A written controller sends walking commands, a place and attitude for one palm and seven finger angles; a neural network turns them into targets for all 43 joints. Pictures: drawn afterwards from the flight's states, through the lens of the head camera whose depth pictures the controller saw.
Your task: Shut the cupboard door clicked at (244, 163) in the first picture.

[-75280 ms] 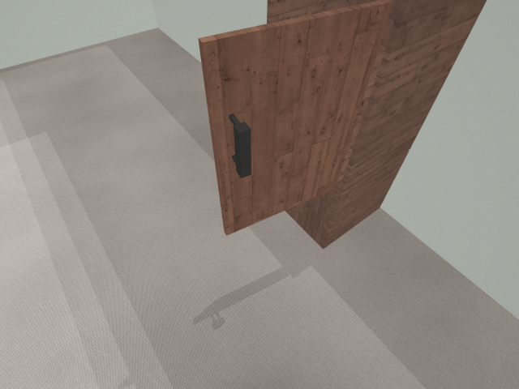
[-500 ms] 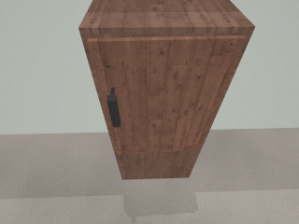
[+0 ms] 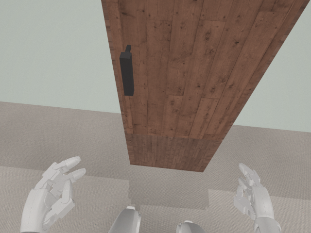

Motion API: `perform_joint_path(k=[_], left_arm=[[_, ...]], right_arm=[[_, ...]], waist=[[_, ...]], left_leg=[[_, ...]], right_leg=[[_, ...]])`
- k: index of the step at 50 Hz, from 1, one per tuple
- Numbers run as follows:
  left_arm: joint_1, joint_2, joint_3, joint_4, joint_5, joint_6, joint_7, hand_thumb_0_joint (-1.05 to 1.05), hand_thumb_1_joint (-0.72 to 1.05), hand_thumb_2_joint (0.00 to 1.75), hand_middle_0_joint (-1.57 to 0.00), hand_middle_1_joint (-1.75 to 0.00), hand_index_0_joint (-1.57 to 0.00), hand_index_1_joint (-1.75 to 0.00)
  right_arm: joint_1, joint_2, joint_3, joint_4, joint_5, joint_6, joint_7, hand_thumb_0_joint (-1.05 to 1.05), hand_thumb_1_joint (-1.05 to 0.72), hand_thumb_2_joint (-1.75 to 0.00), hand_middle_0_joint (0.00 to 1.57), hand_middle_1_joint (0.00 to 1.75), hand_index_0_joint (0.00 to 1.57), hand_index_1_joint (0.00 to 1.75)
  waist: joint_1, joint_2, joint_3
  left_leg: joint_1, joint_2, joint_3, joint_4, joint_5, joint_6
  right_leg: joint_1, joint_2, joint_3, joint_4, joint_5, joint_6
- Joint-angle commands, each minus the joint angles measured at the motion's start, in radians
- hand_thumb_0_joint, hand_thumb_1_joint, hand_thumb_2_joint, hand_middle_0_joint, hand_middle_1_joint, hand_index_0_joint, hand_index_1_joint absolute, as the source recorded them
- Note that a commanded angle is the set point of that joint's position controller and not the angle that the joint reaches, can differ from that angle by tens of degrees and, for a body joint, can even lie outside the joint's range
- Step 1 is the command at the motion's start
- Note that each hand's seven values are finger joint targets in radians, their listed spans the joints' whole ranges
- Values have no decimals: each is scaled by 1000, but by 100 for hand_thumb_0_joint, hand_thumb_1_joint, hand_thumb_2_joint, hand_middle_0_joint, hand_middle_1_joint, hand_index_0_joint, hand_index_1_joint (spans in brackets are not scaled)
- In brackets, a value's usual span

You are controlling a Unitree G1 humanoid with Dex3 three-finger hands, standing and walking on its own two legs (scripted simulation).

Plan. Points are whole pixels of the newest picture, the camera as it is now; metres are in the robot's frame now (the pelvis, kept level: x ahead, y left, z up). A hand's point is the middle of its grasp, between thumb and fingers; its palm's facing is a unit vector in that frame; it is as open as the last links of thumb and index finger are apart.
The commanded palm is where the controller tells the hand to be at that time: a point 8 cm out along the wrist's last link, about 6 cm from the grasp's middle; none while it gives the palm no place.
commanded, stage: raise the hand and make a fist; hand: left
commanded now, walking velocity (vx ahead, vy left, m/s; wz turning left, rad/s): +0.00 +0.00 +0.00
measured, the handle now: (128, 70) +0.51 +0.14 +0.13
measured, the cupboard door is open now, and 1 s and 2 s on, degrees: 2 2 2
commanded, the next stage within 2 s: bring the fist close to the handle in 1.48 s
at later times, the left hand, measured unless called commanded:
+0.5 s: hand (71, 170) +0.22 +0.21 +0.09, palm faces +0.05 -1.00 -0.03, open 3.8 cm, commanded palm +0.19 +0.26 +0.09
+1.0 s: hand (67, 153) +0.24 +0.21 +0.12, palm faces +0.05 -1.00 -0.04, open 3.1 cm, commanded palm +0.22 +0.26 +0.13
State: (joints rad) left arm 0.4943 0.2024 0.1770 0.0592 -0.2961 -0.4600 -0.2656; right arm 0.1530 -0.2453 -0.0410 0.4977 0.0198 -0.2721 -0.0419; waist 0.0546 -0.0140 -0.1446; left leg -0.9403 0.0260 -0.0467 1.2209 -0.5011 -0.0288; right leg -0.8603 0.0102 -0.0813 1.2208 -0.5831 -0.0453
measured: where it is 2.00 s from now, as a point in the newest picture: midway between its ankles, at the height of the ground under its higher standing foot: outside the picture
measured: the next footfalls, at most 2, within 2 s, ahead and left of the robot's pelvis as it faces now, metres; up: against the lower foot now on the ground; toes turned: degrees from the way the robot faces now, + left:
none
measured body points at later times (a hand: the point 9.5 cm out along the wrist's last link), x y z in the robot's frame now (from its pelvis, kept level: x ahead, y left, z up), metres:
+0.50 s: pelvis +0.01 +0.02 +0.02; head +0.06 +0.03 +0.47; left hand +0.21 +0.26 +0.09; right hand +0.17 -0.23 -0.05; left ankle +0.06 +0.13 -0.64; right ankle +0.02 -0.09 -0.64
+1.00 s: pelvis +0.02 +0.02 +0.04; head +0.05 +0.03 +0.49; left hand +0.23 +0.27 +0.13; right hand +0.20 -0.19 -0.02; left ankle +0.06 +0.13 -0.64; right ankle +0.02 -0.09 -0.64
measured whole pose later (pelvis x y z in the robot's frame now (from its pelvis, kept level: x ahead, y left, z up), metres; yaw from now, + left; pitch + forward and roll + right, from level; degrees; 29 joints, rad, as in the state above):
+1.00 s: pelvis +0.02 +0.02 +0.04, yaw +0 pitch +9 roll -2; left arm 0.39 0.25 0.14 -0.12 -0.28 -0.27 -0.18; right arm 0.27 -0.23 0.06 0.49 0.02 -0.18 -0.06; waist 0.01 0.04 -0.11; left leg -0.71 0.02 -0.04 1.01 -0.44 0.01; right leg -0.61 0.01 -0.07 0.96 -0.49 -0.01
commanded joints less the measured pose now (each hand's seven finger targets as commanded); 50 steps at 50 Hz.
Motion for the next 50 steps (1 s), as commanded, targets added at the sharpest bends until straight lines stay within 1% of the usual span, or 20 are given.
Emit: perform_joint_path(k=[1,4,6,8,9,11,14,17,20,22,25,26,30,35,36,37,41,43,47,50], left_arm=[[-248,158,31,-458,-8,-143,7,0,90,90,-60,-74,-60,-74],[-177,130,-4,-360,-14,-69,-35,0,90,90,-66,-80,-66,-80],[-101,156,50,-266,-25,21,-46,0,90,90,-69,-84,-69,-84],[-61,164,83,-279,-37,87,-43,0,90,90,-73,-88,-73,-88],[-55,171,105,-300,-41,107,-30,0,90,90,-75,-90,-75,-90],[-20,189,158,-303,-43,123,9,0,90,90,-79,-94,-79,-94],[-19,143,123,-338,-36,80,49,0,90,90,-84,-100,-84,-100],[-36,125,70,-360,-17,20,65,0,90,90,-90,-106,-90,-106],[-51,116,26,-368,-6,-6,63,0,90,90,-95,-112,-95,-112],[-43,124,29,-369,-2,-1,66,0,90,90,-99,-116,-99,-116],[-50,136,34,-407,3,11,80,0,90,90,-104,-122,-104,-122],[-51,157,55,-417,5,17,90,0,90,90,-106,-124,-106,-124],[-70,134,26,-445,15,36,111,0,90,90,-113,-132,-113,-132],[-86,126,12,-409,22,75,106,0,90,90,-123,-142,-123,-142],[-97,140,19,-394,22,87,104,0,90,90,-124,-144,-124,-144],[-115,131,7,-407,24,91,99,0,90,90,-126,-146,-126,-146],[-152,160,37,-396,13,110,91,0,90,90,-130,-150,-130,-150],[-169,155,33,-420,15,111,89,0,90,90,-130,-150,-130,-150],[-176,154,44,-399,5,121,84,0,90,90,-130,-150,-130,-150],[-202,156,42,-386,-1,132,75,0,90,90,-130,-150,-130,-150]], right_arm=[[30,-107,-18,-102,-7,-63,-32,0,-90,-90,20,30,20,30],[28,-111,-12,-89,1,-60,-41,0,-90,-90,20,30,20,30],[20,-104,-12,-92,11,-45,-48,0,-90,-90,20,30,20,30],[17,-95,-11,-114,15,-28,-46,0,-90,-90,20,30,20,30],[14,-89,-11,-119,15,-21,-45,0,-90,-90,20,30,20,30],[2,-77,-12,-122,10,-9,-44,0,-90,-90,20,30,20,30],[21,-71,-8,-122,0,-3,-36,0,-90,-90,20,30,20,30],[28,-87,-8,-121,-7,-8,-31,0,-90,-90,20,30,20,30],[44,-103,-6,-124,-7,-12,-28,0,-90,-90,20,30,20,30],[50,-111,-8,-131,-7,-7,-30,0,-90,-90,20,30,20,30],[54,-112,-6,-142,-5,2,-30,0,-90,-90,20,30,20,30],[56,-112,-5,-142,-6,9,-31,0,-90,-90,20,30,20,30],[58,-110,4,-158,-5,24,-27,0,-90,-90,20,30,20,30],[65,-113,15,-168,-3,40,-25,0,-90,-90,20,30,20,30],[64,-117,19,-168,-4,43,-26,0,-90,-90,20,30,20,30],[64,-115,21,-172,-2,43,-25,0,-90,-90,20,30,20,30],[61,-117,28,-172,0,42,-29,0,-90,-90,20,30,20,30],[62,-113,32,-173,1,37,-26,0,-90,-90,20,30,20,30],[65,-112,34,-163,0,34,-25,0,-90,-90,20,30,20,30],[63,-115,35,-158,3,32,-26,0,-90,-90,20,30,20,30]], waist=[[-99,67,-174],[-93,76,-143],[-61,21,-146],[-30,1,-195],[-20,13,-213],[5,-5,-229],[-8,0,-197],[-28,21,-165],[-45,56,-145],[-42,42,-155],[-36,82,-166],[-33,76,-174],[-43,115,-150],[-55,89,-110],[-55,83,-93],[-57,88,-101],[-51,73,-97],[-48,113,-118],[-48,73,-117],[-51,74,-98]], left_leg=[[144,-16,8,-97,136,68],[127,-15,1,-117,116,63],[99,-20,6,-133,117,61],[107,-26,11,-157,147,56],[127,-26,10,-172,170,54],[145,-26,5,-195,217,50],[179,-24,4,-227,246,46],[210,-22,2,-243,237,50],[235,-22,-4,-269,189,51],[248,-22,-7,-284,191,52],[280,-23,-8,-309,190,48],[284,-23,-10,-313,202,51],[325,-20,-13,-342,194,45],[337,-17,-17,-365,176,44],[327,-18,-21,-370,170,47],[342,-18,-21,-375,172,45],[349,-21,-18,-383,172,48],[381,-21,-15,-390,202,45],[387,-24,-8,-392,247,46],[389,-26,-4,-404,222,45]], right_leg=[[27,4,160,-294,90,28],[23,6,136,-302,76,30],[77,-1,154,-338,48,38],[157,-20,163,-353,84,46],[181,-23,157,-350,129,49],[231,-21,136,-334,220,51],[214,-13,90,-310,304,48],[166,0,61,-298,269,35],[127,8,40,-304,198,25],[142,11,33,-306,202,23],[155,14,21,-310,210,21],[174,19,20,-312,223,18],[172,21,6,-325,230,18],[186,25,2,-355,227,20],[194,27,5,-363,223,19],[199,25,2,-365,226,19],[229,26,14,-393,224,19],[242,23,12,-391,255,17],[278,21,15,-404,308,20],[276,19,21,-424,283,24]])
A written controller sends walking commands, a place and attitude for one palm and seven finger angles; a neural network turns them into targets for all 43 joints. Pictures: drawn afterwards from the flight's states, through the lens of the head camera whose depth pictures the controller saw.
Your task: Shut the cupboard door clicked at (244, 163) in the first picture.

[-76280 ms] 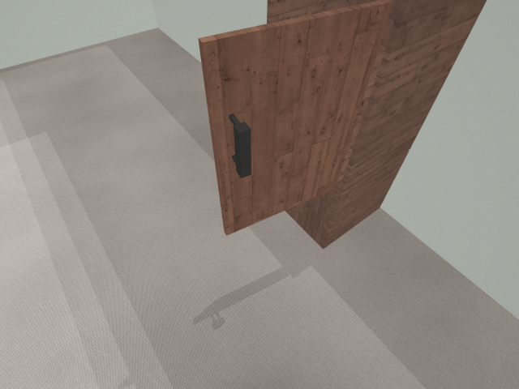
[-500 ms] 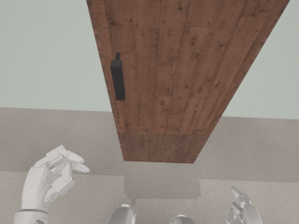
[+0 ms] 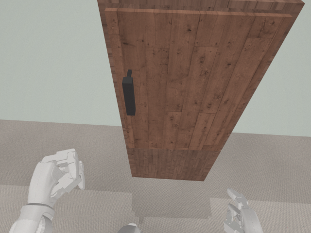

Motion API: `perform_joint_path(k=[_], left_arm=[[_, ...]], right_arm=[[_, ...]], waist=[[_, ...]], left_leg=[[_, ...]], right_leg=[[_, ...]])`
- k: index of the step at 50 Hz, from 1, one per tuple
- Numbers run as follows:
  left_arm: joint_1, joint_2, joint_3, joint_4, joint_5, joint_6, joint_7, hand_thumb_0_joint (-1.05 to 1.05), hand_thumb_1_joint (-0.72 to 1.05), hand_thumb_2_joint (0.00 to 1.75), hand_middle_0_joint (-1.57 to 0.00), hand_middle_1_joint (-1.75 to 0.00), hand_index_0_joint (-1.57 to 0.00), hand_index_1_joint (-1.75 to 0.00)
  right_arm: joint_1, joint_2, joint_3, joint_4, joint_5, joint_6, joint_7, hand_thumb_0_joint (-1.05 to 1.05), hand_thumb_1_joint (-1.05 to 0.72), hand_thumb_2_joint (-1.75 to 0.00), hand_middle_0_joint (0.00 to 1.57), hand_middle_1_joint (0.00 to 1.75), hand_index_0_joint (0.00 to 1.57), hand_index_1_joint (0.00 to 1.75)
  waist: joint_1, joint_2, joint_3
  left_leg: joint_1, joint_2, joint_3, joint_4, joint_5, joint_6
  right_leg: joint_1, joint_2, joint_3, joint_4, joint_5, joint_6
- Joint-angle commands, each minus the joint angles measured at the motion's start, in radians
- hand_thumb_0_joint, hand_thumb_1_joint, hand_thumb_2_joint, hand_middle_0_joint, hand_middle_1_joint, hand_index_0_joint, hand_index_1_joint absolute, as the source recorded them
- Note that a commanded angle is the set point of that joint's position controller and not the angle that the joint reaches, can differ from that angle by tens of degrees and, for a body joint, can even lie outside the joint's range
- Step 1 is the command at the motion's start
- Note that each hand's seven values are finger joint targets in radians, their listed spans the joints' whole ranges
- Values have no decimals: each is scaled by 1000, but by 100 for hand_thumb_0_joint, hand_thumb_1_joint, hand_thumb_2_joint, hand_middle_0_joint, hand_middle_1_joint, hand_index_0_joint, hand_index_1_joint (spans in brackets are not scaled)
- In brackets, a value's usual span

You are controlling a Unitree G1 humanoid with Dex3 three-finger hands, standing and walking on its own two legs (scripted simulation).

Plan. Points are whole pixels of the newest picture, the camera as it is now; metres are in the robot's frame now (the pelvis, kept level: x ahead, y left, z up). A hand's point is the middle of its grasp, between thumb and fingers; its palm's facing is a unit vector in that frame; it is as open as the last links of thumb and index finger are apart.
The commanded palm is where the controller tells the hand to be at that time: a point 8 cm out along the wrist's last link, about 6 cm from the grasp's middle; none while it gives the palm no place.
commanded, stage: raise the hand and make a fist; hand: left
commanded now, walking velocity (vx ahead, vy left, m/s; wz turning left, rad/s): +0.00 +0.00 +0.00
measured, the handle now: (130, 92) +0.49 +0.12 +0.09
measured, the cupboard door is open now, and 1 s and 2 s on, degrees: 2 2 2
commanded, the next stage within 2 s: bring the fist close to the handle in 0.48 s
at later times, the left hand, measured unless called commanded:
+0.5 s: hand (86, 173) +0.23 +0.17 +0.09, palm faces +0.05 -1.00 -0.04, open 3.1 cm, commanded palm +0.20 +0.22 +0.09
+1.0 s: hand (115, 145) +0.30 +0.12 +0.09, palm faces +0.00 -1.00 -0.02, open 3.1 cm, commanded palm +0.28 +0.18 +0.09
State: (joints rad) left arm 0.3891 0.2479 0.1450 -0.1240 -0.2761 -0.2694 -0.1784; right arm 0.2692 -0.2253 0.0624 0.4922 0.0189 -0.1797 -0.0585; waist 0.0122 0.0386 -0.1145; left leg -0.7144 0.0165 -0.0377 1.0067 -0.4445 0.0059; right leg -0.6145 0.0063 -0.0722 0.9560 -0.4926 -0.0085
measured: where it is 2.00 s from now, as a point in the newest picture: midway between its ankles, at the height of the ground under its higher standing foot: outside the picture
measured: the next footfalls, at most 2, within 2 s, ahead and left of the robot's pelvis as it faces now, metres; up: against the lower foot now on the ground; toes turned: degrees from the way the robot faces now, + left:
none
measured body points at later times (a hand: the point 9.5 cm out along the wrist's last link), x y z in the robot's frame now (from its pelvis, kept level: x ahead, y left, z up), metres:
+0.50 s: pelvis +0.00 -0.01 +0.01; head +0.02 -0.02 +0.46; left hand +0.22 +0.23 +0.09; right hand +0.17 -0.25 -0.07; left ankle +0.03 +0.11 -0.68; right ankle -0.01 -0.12 -0.68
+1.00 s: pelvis +0.00 -0.01 +0.01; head +0.04 -0.03 +0.46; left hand +0.30 +0.18 +0.09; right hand +0.16 -0.25 -0.08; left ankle +0.03 +0.11 -0.68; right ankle -0.01 -0.12 -0.68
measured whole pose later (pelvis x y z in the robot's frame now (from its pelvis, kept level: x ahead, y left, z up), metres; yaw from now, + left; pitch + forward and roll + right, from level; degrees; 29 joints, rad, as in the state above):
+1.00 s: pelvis +0.00 -0.01 +0.01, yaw -1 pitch +8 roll +0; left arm 0.06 0.17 0.05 0.10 -0.19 -0.22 -0.06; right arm 0.26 -0.23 0.04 0.55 0.02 -0.15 -0.04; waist -0.01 0.04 -0.09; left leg -0.65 0.02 -0.01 0.92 -0.41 -0.01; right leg -0.59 0.00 -0.05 0.92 -0.48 -0.02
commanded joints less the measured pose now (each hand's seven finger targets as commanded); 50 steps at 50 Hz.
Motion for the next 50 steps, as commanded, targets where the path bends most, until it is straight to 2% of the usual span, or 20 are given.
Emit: perform_joint_path(k=[1,3,6,7,12,15,22,23,25,26,29,30,32,34,38,44,45,46,48,50], left_arm=[[-101,122,81,-193,-19,-54,-11,0,90,90,-130,-150,-130,-150],[-115,121,84,-206,-23,-51,-13,0,90,90,-130,-150,-130,-150],[-96,123,98,-174,-25,-44,-9,0,90,90,-130,-150,-130,-150],[-93,105,79,-174,-23,-48,-10,0,90,90,-130,-150,-130,-150],[-97,106,86,-162,-22,-65,-7,0,90,90,-130,-150,-130,-150],[-113,111,91,-170,-21,-85,-4,0,90,90,-130,-150,-130,-150],[-122,109,86,-147,-23,-91,-14,0,90,90,-130,-150,-130,-150],[-131,111,86,-159,-24,-93,-15,0,90,90,-130,-150,-130,-150],[-127,101,77,-148,-23,-90,-18,0,90,90,-130,-150,-130,-150],[-127,119,90,-159,-21,-93,-16,0,90,90,-130,-150,-130,-150],[-135,114,86,-157,-17,-92,-13,0,90,90,-130,-150,-130,-150],[-174,84,54,-160,-16,-94,-14,0,90,90,-130,-150,-130,-150],[-250,75,30,-144,-12,-90,-10,0,90,90,-130,-150,-130,-150],[-297,65,12,-120,2,-83,-1,0,90,90,-130,-150,-130,-150],[-357,44,-21,-87,31,-56,27,0,90,90,-130,-150,-130,-150],[-440,49,-5,-29,65,-23,95,0,90,90,-130,-150,-130,-150],[-467,26,-28,-23,71,-22,104,0,90,90,-130,-150,-130,-150],[-477,40,-12,0,74,-19,116,0,90,90,-130,-150,-130,-150],[-528,10,-39,24,81,-23,127,0,90,90,-130,-150,-130,-150],[-520,22,-18,37,85,-31,135,0,90,90,-130,-150,-130,-150]], right_arm=[[-55,-137,-68,-148,5,-60,-11,0,-90,-90,20,30,20,30],[-57,-137,-71,-149,6,-64,-11,0,-90,-90,20,30,20,30],[-54,-138,-72,-141,5,-66,-11,0,-90,-90,20,30,20,30],[-57,-135,-72,-143,8,-67,-9,0,-90,-90,20,30,20,30],[-56,-136,-77,-140,4,-65,-6,0,-90,-90,20,30,20,30],[-58,-137,-78,-137,3,-67,-4,0,-90,-90,20,30,20,30],[-60,-137,-79,-136,7,-63,-6,0,-90,-90,20,30,20,30],[-62,-136,-79,-135,6,-64,-7,0,-90,-90,20,30,20,30],[-62,-134,-77,-134,8,-63,-7,0,-90,-90,20,30,20,30],[-59,-136,-79,-132,8,-63,-8,0,-90,-90,20,30,20,30],[-59,-136,-76,-134,7,-63,-8,0,-90,-90,20,30,20,30],[-61,-135,-75,-132,6,-64,-8,0,-90,-90,20,30,20,30],[-61,-138,-75,-121,7,-69,-11,0,-90,-90,20,30,20,30],[-59,-138,-74,-112,7,-71,-11,0,-90,-90,20,30,20,30],[-56,-135,-75,-107,6,-68,-8,0,-90,-90,20,30,20,30],[-67,-128,-72,-102,0,-37,5,0,-90,-90,20,30,20,30],[-70,-125,-69,-101,-1,-33,8,0,-90,-90,20,30,20,30],[-64,-129,-73,-96,-3,-27,7,0,-90,-90,20,30,20,30],[-69,-124,-73,-91,-4,-21,13,0,-90,-90,20,30,20,30],[-63,-125,-78,-87,-7,-13,18,0,-90,-90,20,30,20,30]], waist=[[-7,17,-113],[-5,16,-142],[4,3,-129],[-1,4,-123],[1,-13,-120],[3,3,-127],[-5,-37,-111],[-2,-24,-130],[-5,-9,-111],[-1,-2,-122],[-4,-11,-120],[-15,-14,-122],[-33,-26,-105],[-32,-4,-105],[-28,-28,-151],[-9,-18,-183],[-14,-13,-180],[-17,-62,-186],[-24,-50,-186],[-11,-35,-216]], left_leg=[[155,-16,-12,-192,162,12],[176,-19,-5,-193,188,14],[175,-21,-4,-201,197,12],[180,-21,0,-204,196,12],[175,-25,11,-198,211,14],[177,-26,14,-198,200,12],[150,-29,19,-186,171,16],[157,-29,19,-182,179,17],[162,-28,19,-187,173,16],[160,-29,18,-185,179,16],[170,-27,16,-191,185,17],[175,-28,15,-189,183,17],[164,-27,11,-179,155,20],[168,-25,5,-183,144,18],[188,-24,7,-185,174,21],[208,-24,16,-207,220,16],[213,-24,17,-209,218,16],[205,-22,16,-205,221,19],[214,-22,26,-205,231,18],[227,-21,29,-208,255,15]], right_leg=[[41,21,18,-170,184,-14],[60,17,25,-175,216,-11],[76,17,25,-182,224,-11],[71,15,24,-184,225,-10],[80,9,38,-190,251,-5],[75,9,40,-187,233,-7],[82,0,76,-216,184,0],[88,-2,82,-216,197,2],[74,2,72,-214,193,-1],[86,1,74,-210,197,-2],[75,6,59,-199,218,-2],[65,6,55,-196,218,-1],[37,5,61,-203,182,2],[26,7,55,-197,168,-3],[46,4,50,-188,210,-2],[85,2,40,-179,274,-6],[82,2,38,-179,273,-6],[93,3,43,-187,276,-3],[93,0,49,-190,301,0],[111,1,46,-181,333,-4]])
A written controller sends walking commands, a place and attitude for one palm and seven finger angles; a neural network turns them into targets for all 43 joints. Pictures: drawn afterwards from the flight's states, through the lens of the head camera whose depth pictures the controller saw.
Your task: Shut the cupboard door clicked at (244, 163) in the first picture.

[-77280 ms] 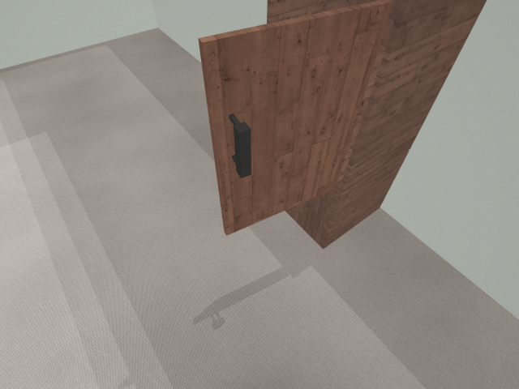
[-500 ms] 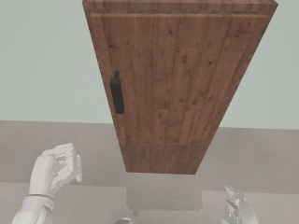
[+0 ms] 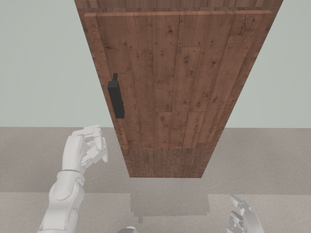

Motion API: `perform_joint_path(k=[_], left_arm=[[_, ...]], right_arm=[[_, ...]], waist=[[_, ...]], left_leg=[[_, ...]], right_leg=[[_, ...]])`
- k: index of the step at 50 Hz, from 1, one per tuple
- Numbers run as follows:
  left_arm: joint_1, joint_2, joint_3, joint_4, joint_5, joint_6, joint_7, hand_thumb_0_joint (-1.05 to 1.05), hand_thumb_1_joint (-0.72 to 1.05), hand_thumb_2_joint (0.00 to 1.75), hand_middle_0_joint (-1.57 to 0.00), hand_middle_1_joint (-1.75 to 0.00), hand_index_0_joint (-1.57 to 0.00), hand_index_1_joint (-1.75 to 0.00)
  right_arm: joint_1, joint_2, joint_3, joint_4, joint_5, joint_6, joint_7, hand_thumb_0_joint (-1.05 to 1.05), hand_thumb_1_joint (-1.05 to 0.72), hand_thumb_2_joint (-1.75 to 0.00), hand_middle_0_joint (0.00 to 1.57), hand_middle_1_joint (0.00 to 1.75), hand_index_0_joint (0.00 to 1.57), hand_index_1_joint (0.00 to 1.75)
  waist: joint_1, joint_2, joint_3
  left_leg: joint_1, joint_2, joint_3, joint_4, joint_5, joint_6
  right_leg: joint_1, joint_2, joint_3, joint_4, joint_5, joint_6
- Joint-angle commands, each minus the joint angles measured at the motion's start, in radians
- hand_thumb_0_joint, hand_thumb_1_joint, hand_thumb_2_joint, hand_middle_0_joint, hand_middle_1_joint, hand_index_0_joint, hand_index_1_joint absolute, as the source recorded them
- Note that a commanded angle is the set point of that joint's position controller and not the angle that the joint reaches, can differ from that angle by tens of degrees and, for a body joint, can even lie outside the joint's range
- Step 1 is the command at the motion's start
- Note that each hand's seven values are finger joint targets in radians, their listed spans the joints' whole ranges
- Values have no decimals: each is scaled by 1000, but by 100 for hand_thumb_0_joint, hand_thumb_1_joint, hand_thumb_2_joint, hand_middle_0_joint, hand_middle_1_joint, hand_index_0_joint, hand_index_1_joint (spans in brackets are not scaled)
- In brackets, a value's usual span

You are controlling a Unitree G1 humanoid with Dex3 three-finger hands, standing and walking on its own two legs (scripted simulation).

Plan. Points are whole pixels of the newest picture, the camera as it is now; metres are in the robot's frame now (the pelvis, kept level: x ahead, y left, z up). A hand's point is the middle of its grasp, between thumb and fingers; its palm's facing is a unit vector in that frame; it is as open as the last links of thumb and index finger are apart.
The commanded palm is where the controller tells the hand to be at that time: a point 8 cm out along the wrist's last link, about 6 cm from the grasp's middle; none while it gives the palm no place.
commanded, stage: bring the fist close to the handle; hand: left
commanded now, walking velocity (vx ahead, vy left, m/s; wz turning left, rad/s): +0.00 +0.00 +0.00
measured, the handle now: (117, 96) +0.48 +0.14 +0.08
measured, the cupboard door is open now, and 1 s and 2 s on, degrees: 2 2 0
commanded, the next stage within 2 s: push the door shut along its arc in 0.98 s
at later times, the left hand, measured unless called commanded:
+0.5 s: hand (128, 124) +0.37 +0.09 +0.08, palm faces +0.01 -1.00 -0.01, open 3.1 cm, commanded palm +0.35 +0.15 +0.08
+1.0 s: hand (129, 119) +0.39 +0.09 +0.08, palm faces +0.04 -1.00 -0.01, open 3.1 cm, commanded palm +0.36 +0.14 +0.08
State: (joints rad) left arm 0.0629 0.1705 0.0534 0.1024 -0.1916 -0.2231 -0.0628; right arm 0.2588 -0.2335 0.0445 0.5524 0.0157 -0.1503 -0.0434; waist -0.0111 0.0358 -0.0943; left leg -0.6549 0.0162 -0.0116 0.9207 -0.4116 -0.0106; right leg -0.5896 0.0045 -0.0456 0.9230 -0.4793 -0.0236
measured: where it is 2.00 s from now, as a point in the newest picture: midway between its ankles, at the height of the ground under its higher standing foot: outside the picture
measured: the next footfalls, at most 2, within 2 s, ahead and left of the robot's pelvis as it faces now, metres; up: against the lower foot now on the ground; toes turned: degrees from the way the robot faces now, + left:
none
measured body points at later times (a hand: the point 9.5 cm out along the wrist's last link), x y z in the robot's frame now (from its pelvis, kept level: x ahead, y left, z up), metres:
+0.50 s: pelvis +0.00 -0.01 +0.00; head +0.04 -0.02 +0.45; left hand +0.37 +0.15 +0.08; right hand +0.13 -0.25 -0.11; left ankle +0.03 +0.13 -0.69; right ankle -0.01 -0.10 -0.69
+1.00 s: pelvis -0.01 -0.01 +0.00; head +0.04 -0.02 +0.45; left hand +0.38 +0.15 +0.08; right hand +0.09 -0.26 -0.11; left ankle +0.03 +0.13 -0.69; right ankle -0.01 -0.10 -0.69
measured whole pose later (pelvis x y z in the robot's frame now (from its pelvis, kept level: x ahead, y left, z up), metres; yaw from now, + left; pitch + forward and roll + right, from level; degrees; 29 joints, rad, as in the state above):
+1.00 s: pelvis -0.01 -0.01 +0.00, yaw -1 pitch +10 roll +0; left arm -0.39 0.11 0.08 0.64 -0.12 -0.38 0.08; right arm 0.30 -0.24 -0.01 0.64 0.00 -0.04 0.00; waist -0.05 0.03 -0.10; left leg -0.68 0.03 0.01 0.88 -0.38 -0.02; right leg -0.63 0.02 -0.02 0.90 -0.45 -0.03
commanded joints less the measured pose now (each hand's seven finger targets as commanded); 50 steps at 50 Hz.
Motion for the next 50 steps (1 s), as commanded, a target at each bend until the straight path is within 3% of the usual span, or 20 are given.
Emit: perform_joint_path(k=[1,5,9,14,16,20,22,23,27,29,33,35,36,39,42,44,45,46,48,50], left_arm=[[-187,95,60,-179,7,-78,22,0,90,90,-130,-150,-130,-150],[-282,42,-1,-146,20,-87,35,0,90,90,-130,-150,-130,-150],[-420,69,22,-64,33,-96,65,0,90,90,-130,-150,-130,-150],[-518,37,7,-9,43,-115,93,0,90,90,-130,-150,-130,-150],[-533,64,34,49,50,-116,103,0,90,90,-130,-150,-130,-150],[-621,2,-16,123,59,-118,118,0,90,90,-130,-150,-130,-150],[-657,43,29,153,66,-124,132,0,90,90,-130,-150,-130,-150],[-661,14,7,163,67,-128,133,0,90,90,-130,-150,-130,-150],[-748,51,49,228,76,-151,155,0,90,90,-130,-150,-130,-150],[-810,27,28,264,81,-164,160,0,90,90,-130,-150,-130,-150],[-746,51,69,293,79,-183,156,0,90,90,-130,-150,-130,-150],[-755,43,58,294,78,-188,148,0,90,90,-130,-150,-130,-150],[-733,66,82,307,78,-189,147,0,90,90,-130,-150,-130,-150],[-762,22,35,293,75,-197,141,0,90,90,-130,-150,-130,-150],[-837,60,62,296,74,-211,146,0,90,90,-130,-150,-130,-150],[-822,46,53,293,75,-223,146,0,90,90,-130,-150,-130,-150],[-845,47,48,284,74,-230,146,0,90,90,-130,-150,-130,-150],[-835,67,66,288,74,-235,146,0,90,90,-130,-150,-130,-150],[-811,34,39,305,77,-233,140,0,90,90,-130,-150,-130,-150],[-812,44,49,338,76,-224,138,0,90,90,-130,-150,-130,-150]], right_arm=[[-48,-120,-60,-149,-3,-38,5,0,-90,-90,20,30,20,30],[-47,-117,-61,-139,-2,-26,13,0,-90,-90,20,30,20,30],[-46,-121,-63,-114,-4,-13,11,0,-90,-90,20,30,20,30],[-35,-116,-71,-95,-8,0,17,0,-90,-90,20,30,20,30],[-25,-122,-72,-87,-9,10,17,0,-90,-90,20,30,20,30],[-16,-117,-73,-78,-8,24,28,0,-90,-90,20,30,20,30],[-6,-121,-80,-69,-12,32,27,0,-90,-90,20,30,20,30],[-5,-116,-79,-72,-12,35,30,0,-90,-90,20,30,20,30],[8,-116,-81,-54,-16,47,32,0,-90,-90,20,30,20,30],[13,-113,-81,-45,-18,51,36,0,-90,-90,20,30,20,30],[27,-115,-88,-53,-21,60,43,0,-90,-90,20,30,20,30],[30,-116,-88,-56,-19,65,46,0,-90,-90,20,30,20,30],[38,-120,-92,-57,-19,68,44,0,-90,-90,20,30,20,30],[31,-118,-92,-58,-16,72,45,0,-90,-90,20,30,20,30],[33,-123,-94,-43,-16,72,38,0,-90,-90,20,30,20,30],[26,-118,-93,-46,-16,68,39,0,-90,-90,20,30,20,30],[25,-118,-93,-42,-17,67,39,0,-90,-90,20,30,20,30],[32,-121,-94,-40,-16,66,37,0,-90,-90,20,30,20,30],[30,-116,-93,-41,-17,67,40,0,-90,-90,20,30,20,30],[33,-121,-95,-37,-15,69,41,0,-90,-90,20,30,20,30]], waist=[[11,-36,-237],[-11,-26,-209],[-23,-64,-202],[-21,-40,-284],[-16,-67,-280],[-32,-51,-265],[-31,-81,-293],[-30,-76,-298],[-35,-69,-299],[-52,-69,-296],[-21,-64,-346],[-27,-68,-327],[-26,-102,-322],[-41,-93,-299],[-56,-105,-286],[-43,-68,-302],[-50,-62,-310],[-42,-54,-318],[-42,-60,-325],[-46,-76,-298]], left_leg=[[166,-22,4,-121,236,34],[180,-18,4,-125,224,32],[161,-19,5,-122,181,33],[194,-20,14,-111,235,33],[178,-18,11,-114,241,33],[185,-18,14,-117,234,31],[182,-15,15,-113,254,32],[182,-18,20,-114,256,32],[163,-19,25,-111,249,32],[159,-18,25,-107,230,32],[157,-23,37,-111,262,33],[148,-24,40,-116,244,34],[146,-21,37,-119,248,36],[151,-22,41,-124,220,37],[144,-22,38,-123,184,41],[156,-23,38,-126,183,39],[157,-24,39,-122,176,39],[160,-24,36,-122,184,40],[164,-22,36,-123,203,38],[156,-20,33,-125,189,36]], right_leg=[[96,3,21,-149,335,10],[61,3,15,-153,330,12],[47,0,29,-168,280,15],[72,-1,31,-152,352,14],[79,1,31,-152,360,13],[52,2,27,-156,361,13],[68,0,32,-153,392,16],[77,0,34,-154,401,17],[75,-1,41,-155,403,17],[54,1,40,-155,383,19],[106,1,48,-152,440,17],[103,1,51,-161,424,19],[111,5,48,-164,425,20],[86,4,49,-177,392,22],[71,1,60,-194,340,27],[72,4,56,-188,334,21],[70,2,58,-188,326,22],[75,6,57,-183,330,19],[76,5,50,-173,359,19],[56,7,45,-178,338,18]])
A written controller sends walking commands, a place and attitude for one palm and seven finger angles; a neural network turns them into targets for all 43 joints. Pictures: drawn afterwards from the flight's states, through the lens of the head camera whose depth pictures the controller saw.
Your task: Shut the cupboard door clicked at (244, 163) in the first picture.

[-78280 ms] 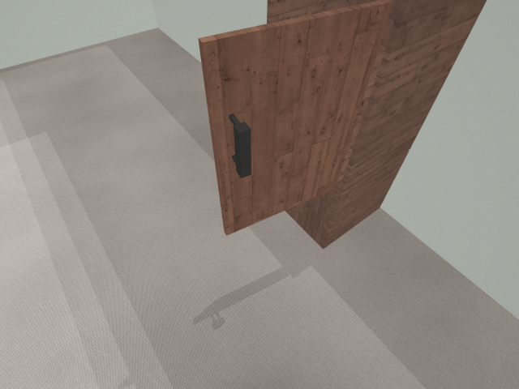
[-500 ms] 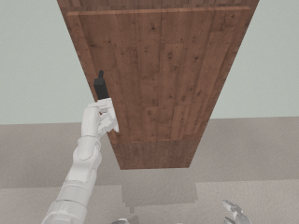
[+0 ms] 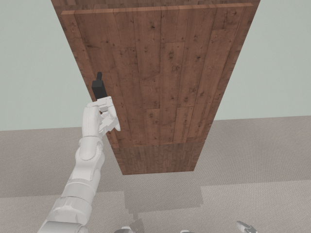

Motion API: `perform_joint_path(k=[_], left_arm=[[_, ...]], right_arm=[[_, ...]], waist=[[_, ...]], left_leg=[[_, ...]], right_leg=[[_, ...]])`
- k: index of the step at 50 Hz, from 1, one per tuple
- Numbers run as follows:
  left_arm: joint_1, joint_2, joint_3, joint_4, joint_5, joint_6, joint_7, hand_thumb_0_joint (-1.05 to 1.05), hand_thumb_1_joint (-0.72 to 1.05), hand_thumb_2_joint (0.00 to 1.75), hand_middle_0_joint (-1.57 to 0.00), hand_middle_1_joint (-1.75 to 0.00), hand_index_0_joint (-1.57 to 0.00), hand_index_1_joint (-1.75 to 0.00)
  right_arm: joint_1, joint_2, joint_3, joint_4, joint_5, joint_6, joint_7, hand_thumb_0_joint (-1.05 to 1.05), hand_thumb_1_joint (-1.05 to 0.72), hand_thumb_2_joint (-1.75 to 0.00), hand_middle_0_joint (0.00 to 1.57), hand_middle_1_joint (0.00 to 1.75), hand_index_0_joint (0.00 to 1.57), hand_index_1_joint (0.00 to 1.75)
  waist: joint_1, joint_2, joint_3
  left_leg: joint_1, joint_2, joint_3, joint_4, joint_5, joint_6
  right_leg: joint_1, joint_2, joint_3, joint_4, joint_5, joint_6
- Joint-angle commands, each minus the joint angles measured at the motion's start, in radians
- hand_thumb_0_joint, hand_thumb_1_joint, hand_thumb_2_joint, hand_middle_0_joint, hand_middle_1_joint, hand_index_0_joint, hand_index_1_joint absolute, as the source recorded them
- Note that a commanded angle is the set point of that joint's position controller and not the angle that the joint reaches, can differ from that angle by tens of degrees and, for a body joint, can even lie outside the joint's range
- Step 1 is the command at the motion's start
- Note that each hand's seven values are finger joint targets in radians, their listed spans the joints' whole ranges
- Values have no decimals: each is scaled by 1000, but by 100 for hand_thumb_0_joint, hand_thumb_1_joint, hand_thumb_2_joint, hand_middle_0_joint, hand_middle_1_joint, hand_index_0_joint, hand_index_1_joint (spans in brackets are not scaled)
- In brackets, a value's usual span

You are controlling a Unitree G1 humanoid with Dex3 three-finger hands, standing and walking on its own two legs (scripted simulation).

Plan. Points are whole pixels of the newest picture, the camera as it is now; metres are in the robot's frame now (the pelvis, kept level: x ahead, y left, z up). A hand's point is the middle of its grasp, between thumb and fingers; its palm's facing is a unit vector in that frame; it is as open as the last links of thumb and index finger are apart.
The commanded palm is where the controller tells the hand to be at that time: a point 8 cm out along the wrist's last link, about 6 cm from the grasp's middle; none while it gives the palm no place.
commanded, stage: push the door shut along its arc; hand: left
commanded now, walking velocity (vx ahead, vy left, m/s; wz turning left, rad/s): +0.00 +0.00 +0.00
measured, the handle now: (103, 95) +0.48 +0.16 +0.07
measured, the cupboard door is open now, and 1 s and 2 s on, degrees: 2 0 0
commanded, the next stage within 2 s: pull the fist back off the door in 0.68 s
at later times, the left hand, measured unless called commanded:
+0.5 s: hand (113, 111) +0.42 +0.12 +0.08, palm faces -0.04 -1.00 -0.02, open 3.2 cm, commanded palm +0.42 +0.16 +0.08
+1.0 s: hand (116, 109) +0.42 +0.11 +0.08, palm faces +0.12 -0.99 -0.01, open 3.3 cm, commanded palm +0.42 +0.15 +0.08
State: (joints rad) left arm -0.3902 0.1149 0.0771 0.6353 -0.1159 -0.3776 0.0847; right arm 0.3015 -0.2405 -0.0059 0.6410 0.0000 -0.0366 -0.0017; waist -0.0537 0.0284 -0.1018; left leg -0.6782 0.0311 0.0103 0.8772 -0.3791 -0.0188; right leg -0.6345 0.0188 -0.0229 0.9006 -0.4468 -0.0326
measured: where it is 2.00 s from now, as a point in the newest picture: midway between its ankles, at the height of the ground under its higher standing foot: outside the picture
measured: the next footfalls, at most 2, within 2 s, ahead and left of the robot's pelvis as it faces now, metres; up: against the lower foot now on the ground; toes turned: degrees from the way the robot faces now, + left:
none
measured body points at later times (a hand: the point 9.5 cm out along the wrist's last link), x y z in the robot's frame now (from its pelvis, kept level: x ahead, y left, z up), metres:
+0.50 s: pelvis -0.01 +0.01 -0.01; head +0.05 +0.01 +0.44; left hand +0.41 +0.17 +0.08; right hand +0.08 -0.24 -0.13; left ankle +0.03 +0.13 -0.69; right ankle +0.00 -0.10 -0.69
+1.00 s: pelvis -0.06 +0.02 -0.03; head +0.01 +0.04 +0.42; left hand +0.41 +0.17 +0.08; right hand -0.01 -0.24 -0.14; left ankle +0.03 +0.13 -0.69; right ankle +0.00 -0.10 -0.69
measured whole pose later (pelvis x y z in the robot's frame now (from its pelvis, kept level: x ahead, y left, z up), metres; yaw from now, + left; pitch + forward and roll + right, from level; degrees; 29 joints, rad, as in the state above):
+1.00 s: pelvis -0.06 +0.02 -0.03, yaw +1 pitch +14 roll -2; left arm -0.88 0.20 0.13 1.15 -0.07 -0.42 0.21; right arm 0.34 -0.25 0.03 0.69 -0.02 -0.08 0.00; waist -0.15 0.02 -0.11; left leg -0.93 0.00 -0.04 1.01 -0.34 0.01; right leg -0.86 0.01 -0.05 1.01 -0.39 -0.01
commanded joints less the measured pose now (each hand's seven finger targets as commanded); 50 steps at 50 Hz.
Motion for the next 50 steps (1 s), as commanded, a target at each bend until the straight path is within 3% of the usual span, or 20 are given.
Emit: perform_joint_path(k=[1,4,9,12,14,16,18,21,23,24,26,31,33,36,39,40,41,43,47,50], left_arm=[[-354,100,25,-184,3,-64,-9,0,90,90,-130,-150,-130,-150],[-378,101,31,-167,-4,-55,-4,0,90,90,-130,-150,-130,-150],[-498,150,56,-130,7,-77,-24,0,90,90,-130,-150,-130,-150],[-578,165,62,-80,3,-87,-49,0,90,90,-130,-150,-130,-150],[-571,152,56,-31,-4,-83,-71,0,90,90,-130,-150,-130,-150],[-622,199,87,7,-8,-83,-89,0,90,90,-130,-150,-130,-150],[-684,165,56,31,-11,-85,-105,0,90,90,-130,-150,-130,-150],[-766,186,64,58,-13,-98,-118,0,90,90,-130,-150,-130,-150],[-846,137,11,75,-12,-100,-125,0,90,90,-130,-150,-130,-150],[-873,168,31,97,-7,-103,-124,0,90,90,-130,-150,-130,-150],[-918,171,20,129,-1,-104,-124,0,90,90,-130,-150,-130,-150],[-1038,173,-23,193,10,-106,-140,0,90,90,-130,-150,-130,-150],[-1065,142,-54,214,9,-102,-145,0,90,90,-130,-150,-130,-150],[-1102,200,-30,224,2,-97,-154,0,90,90,-130,-150,-130,-150],[-1118,198,-42,245,-11,-86,-171,0,90,90,-130,-150,-130,-150],[-1152,165,83,228,-87,-75,-46,0,90,90,-130,-150,-130,-150],[-1096,157,79,264,-66,-66,23,0,90,90,-130,-150,-130,-150],[-1089,142,67,267,-24,-68,99,0,90,90,-130,-150,-130,-150],[-1109,196,38,272,77,-100,123,0,90,90,-130,-150,-130,-150],[-1111,189,17,266,89,-118,102,0,90,90,-130,-150,-130,-150]], right_arm=[[-8,-117,-43,-127,1,-43,-2,0,-90,-90,20,30,20,30],[-12,-118,-42,-130,1,-41,-2,0,-90,-90,20,30,20,30],[-6,-119,-40,-115,1,-38,-9,0,-90,-90,20,30,20,30],[6,-121,-40,-101,1,-39,-11,0,-90,-90,20,30,20,30],[16,-123,-42,-100,3,-38,-9,0,-90,-90,20,30,20,30],[33,-132,-40,-92,5,-34,-12,0,-90,-90,20,30,20,30],[34,-127,-41,-90,7,-33,-12,0,-90,-90,20,30,20,30],[59,-137,-46,-78,8,-33,-13,0,-90,-90,20,30,20,30],[60,-134,-45,-68,10,-35,-12,0,-90,-90,20,30,20,30],[68,-140,-48,-57,10,-35,-14,0,-90,-90,20,30,20,30],[81,-148,-47,-53,10,-36,-17,0,-90,-90,20,30,20,30],[95,-159,-40,-36,15,-45,-25,0,-90,-90,20,30,20,30],[92,-161,-36,-34,16,-52,-28,0,-90,-90,20,30,20,30],[104,-175,-30,-30,17,-63,-36,0,-90,-90,20,30,20,30],[102,-180,-22,-29,23,-79,-40,0,-90,-90,20,30,20,30],[74,-161,-22,-37,13,-83,-43,0,-90,-90,20,30,20,30],[75,-162,-19,-35,7,-87,-39,0,-90,-90,20,30,20,30],[88,-163,-21,-35,-8,-88,-21,0,-90,-90,20,30,20,30],[104,-169,-25,-34,-24,-81,-4,0,-90,-90,20,30,20,30],[99,-171,-30,-43,-26,-81,2,0,-90,-90,20,30,20,30]], waist=[[-2,-55,-285],[-8,-92,-277],[-26,-72,-295],[-35,-26,-314],[-36,-43,-330],[-40,-45,-328],[-56,-32,-331],[-72,-40,-328],[-99,-13,-331],[-100,-18,-329],[-116,-14,-321],[-155,3,-297],[-176,10,-289],[-182,3,-305],[-189,16,-296],[-143,32,-306],[-148,9,-300],[-155,-5,-320],[-168,32,-342],[-167,34,-347]], left_leg=[[181,-36,10,-83,158,45],[170,-36,10,-85,132,46],[165,-36,5,-71,129,48],[178,-35,-4,-62,147,43],[179,-35,-5,-54,165,43],[159,-36,-10,-52,159,44],[166,-36,-12,-47,152,43],[176,-33,-26,-43,141,44],[191,-32,-32,-41,115,43],[190,-28,-41,-41,93,41],[189,-28,-53,-44,63,44],[157,-31,-72,-55,-75,45],[154,-28,-80,-61,-128,45],[120,-30,-88,-62,-181,49],[97,-25,-90,-65,-226,45],[61,-34,-105,-73,-267,31],[71,-29,-114,-82,-284,27],[54,-35,-107,-75,-266,29],[52,-37,-95,-55,-238,33],[48,-38,-92,-49,-252,33]], right_leg=[[96,-5,21,-157,301,26],[92,-7,23,-168,271,30],[79,-7,32,-153,280,30],[57,-3,23,-132,299,24],[54,0,19,-125,322,24],[53,1,21,-120,312,23],[26,0,19,-119,303,24],[-15,6,11,-114,271,21],[-58,5,8,-115,238,23],[-78,6,5,-115,205,21],[-112,10,1,-115,164,19],[-180,8,4,-117,52,16],[-218,7,2,-117,18,17],[-215,7,6,-112,-20,18],[-232,7,10,-110,-60,18],[-225,7,3,-111,-76,18],[-230,15,-9,-102,-77,23],[-208,10,-12,-96,-60,26],[-225,5,-7,-84,-53,22],[-227,4,-2,-87,-74,20]])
